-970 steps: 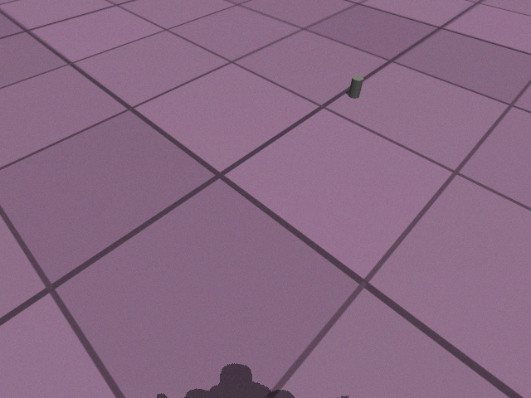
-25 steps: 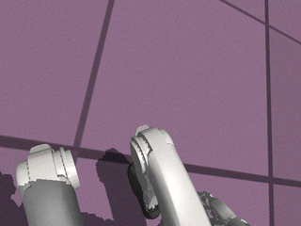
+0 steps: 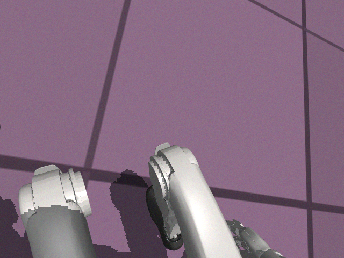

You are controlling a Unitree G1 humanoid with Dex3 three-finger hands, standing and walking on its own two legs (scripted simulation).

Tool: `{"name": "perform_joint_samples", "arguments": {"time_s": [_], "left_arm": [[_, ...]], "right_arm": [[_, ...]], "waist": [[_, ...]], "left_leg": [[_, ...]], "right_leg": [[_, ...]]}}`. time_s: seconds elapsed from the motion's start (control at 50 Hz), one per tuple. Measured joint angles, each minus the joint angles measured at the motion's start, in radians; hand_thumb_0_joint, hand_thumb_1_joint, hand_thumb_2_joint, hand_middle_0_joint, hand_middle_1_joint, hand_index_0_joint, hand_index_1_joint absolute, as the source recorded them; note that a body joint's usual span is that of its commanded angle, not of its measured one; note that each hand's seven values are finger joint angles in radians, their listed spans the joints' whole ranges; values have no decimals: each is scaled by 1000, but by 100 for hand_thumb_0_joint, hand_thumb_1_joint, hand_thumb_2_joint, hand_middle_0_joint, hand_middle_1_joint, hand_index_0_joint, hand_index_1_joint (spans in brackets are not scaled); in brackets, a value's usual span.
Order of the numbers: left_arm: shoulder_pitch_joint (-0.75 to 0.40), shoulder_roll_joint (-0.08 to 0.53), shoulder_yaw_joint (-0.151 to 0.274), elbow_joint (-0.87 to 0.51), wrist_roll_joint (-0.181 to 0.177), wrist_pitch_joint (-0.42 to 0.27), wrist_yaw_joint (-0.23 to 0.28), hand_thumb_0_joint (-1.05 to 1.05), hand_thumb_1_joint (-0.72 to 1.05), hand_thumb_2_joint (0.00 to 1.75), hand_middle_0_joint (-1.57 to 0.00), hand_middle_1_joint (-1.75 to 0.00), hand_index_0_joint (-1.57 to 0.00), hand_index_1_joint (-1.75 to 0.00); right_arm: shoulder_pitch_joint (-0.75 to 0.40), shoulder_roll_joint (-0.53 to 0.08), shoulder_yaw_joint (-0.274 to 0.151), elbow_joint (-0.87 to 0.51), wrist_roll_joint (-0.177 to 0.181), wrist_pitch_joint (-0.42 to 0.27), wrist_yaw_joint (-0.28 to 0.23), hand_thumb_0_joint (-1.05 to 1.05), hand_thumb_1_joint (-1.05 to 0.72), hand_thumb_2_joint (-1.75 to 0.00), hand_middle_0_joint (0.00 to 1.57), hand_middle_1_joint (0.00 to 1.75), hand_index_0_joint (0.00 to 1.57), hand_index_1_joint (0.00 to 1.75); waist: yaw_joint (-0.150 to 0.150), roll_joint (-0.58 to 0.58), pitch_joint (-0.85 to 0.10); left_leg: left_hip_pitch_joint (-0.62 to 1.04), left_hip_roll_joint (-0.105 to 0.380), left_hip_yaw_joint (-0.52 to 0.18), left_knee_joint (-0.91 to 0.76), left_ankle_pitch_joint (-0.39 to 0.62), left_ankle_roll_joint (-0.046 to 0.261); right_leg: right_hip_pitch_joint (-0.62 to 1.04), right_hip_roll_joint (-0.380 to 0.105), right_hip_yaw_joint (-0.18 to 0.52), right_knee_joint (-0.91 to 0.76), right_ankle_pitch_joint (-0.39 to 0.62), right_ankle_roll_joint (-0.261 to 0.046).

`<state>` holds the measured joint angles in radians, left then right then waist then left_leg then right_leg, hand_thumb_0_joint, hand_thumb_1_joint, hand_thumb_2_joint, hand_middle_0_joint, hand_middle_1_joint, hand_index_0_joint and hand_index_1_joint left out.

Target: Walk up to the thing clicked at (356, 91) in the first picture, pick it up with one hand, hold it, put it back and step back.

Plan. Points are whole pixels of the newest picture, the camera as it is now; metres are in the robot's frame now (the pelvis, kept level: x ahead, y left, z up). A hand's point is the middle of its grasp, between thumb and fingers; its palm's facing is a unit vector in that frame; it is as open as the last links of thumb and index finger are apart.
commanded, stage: settle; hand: left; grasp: from above
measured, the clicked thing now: out of the picture +0.44 +0.36 -0.25
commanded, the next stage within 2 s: lift in 0.76 s
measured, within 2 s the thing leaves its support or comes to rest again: leaves its support in 0.30 s
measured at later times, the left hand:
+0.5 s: hand out of the picture +0.42 +0.36 -0.15, palm faces -0.42 -0.10 -0.90, open 10.5 cm
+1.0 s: hand out of the picture +0.41 +0.36 -0.09, palm faces -0.45 -0.10 -0.89, open 10.5 cm
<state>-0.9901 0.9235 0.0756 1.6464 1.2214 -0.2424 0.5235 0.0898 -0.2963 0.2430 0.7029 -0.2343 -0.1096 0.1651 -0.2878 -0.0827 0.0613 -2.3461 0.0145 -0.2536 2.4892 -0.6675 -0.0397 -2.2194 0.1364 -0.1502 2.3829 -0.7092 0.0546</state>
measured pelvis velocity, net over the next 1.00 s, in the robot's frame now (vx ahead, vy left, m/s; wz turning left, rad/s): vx -0.01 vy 0.00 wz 0.09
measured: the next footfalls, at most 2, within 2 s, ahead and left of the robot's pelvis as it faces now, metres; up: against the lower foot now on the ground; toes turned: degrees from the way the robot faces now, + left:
none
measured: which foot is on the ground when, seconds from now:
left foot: down 0.00-1.00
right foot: down 0.00-1.00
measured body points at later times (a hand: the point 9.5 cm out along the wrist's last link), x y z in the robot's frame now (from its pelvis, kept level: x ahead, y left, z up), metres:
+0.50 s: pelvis +0.01 +0.00 +0.03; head +0.24 +0.10 +0.40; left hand +0.43 +0.36 -0.10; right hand +0.12 -0.26 -0.08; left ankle +0.07 +0.14 -0.28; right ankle +0.10 -0.11 -0.28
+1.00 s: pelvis -0.01 +0.00 +0.06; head +0.22 +0.10 +0.44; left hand +0.43 +0.36 -0.03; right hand +0.09 -0.26 -0.04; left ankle +0.07 +0.14 -0.28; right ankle +0.10 -0.11 -0.28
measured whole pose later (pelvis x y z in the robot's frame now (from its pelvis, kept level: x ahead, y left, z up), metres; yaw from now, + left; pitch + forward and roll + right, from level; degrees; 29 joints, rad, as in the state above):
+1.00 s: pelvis -0.01 +0.00 +0.06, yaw +5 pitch +34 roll -9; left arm -0.85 0.73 0.03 1.19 1.17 -0.15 0.22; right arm 0.17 -0.27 0.06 0.69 -0.08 0.02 0.11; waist -0.19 0.01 -0.08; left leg -2.24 0.00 -0.15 2.25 -0.62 -0.01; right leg -2.11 0.08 -0.08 2.20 -0.71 0.04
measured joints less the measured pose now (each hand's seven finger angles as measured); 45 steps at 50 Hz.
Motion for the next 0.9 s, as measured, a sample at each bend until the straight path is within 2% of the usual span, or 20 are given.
{"name": "perform_joint_samples", "arguments": {"time_s": [0.18, 0.3, 0.38, 0.46, 0.68, 0.76, 0.9], "left_arm": [[46, -33, 43, -87, 17, 17, -28, -1, -26, 108, -42, -119, -40, -120], [130, -96, 69, -249, 14, 46, -65, -1, -23, 103, -43, -117, -41, -118], [167, -145, 48, -349, -2, 72, -102, 0, -21, 99, -45, -114, -44, -114], [159, -172, 10, -383, -18, 99, -146, 0, -20, 95, -47, -111, -46, -111], [115, -174, -42, -401, -57, 103, -273, 0, -21, 94, -51, -106, -50, -106], [116, -175, -42, -421, -58, 90, -294, 0, -22, 94, -51, -106, -51, -105], [123, -180, -49, -434, -44, 76, -297, 0, -22, 94, -52, -105, -52, -105]], "right_arm": [[17, 2, -29, 3, 8, 11, 0, 0, -93, -90, 20, 30, 21, 30], [24, 8, -82, 11, 37, 24, 1, 0, -93, -91, 20, 30, 21, 30], [21, 15, -125, 17, 69, 42, 0, 0, -93, -91, 20, 30, 21, 30], [6, 19, -151, 19, 92, 56, -5, 0, -93, -91, 20, 30, 21, 30], [12, 18, -162, -19, 129, 90, -35, 0, -93, -90, 20, 30, 20, 30], [33, 14, -160, -26, 137, 106, -42, 0, -93, -90, 20, 30, 20, 30], [68, 16, -168, -18, 147, 123, -52, 0, -93, -90, 20, 30, 20, 30]], "waist": [[18, 10, -17], [47, 28, -44], [71, 41, -74], [89, 50, -96], [101, 77, -120], [101, 79, -122], [100, 83, -134]], "left_leg": [[-8, -5, 0, -3, -3, -4], [-16, -11, 12, -17, -4, -3], [-11, -14, 32, -46, -2, -1], [12, -12, 50, -85, 0, 3], [85, -6, 73, -178, 9, 14], [97, -7, 79, -197, 17, 18], [99, -12, 91, -217, 35, 23]], "right_leg": [[-5, -6, -1, -1, -8, -5], [-7, -16, 7, -8, -20, -10], [-2, -27, 21, -24, -28, -14], [15, -32, 35, -52, -29, -12], [84, -39, 53, -138, -20, -12], [99, -42, 57, -156, -14, -11], [101, -48, 66, -171, -2, -14]]}}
